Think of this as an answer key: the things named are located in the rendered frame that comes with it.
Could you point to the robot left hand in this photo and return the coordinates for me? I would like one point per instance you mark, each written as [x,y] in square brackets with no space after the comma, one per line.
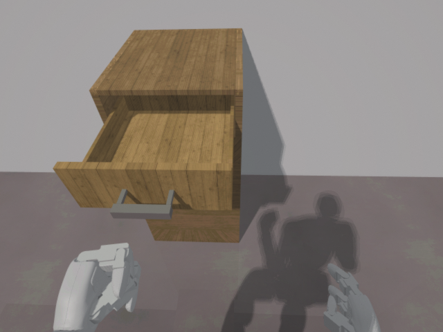
[111,270]

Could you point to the robot right hand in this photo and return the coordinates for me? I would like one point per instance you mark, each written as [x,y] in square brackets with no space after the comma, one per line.
[357,313]

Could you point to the cabinet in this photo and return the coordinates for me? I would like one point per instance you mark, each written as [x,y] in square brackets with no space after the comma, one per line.
[182,62]

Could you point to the drawer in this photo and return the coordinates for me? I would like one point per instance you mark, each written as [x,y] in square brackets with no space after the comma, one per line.
[151,144]

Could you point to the handle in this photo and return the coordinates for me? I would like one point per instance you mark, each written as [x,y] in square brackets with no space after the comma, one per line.
[141,211]

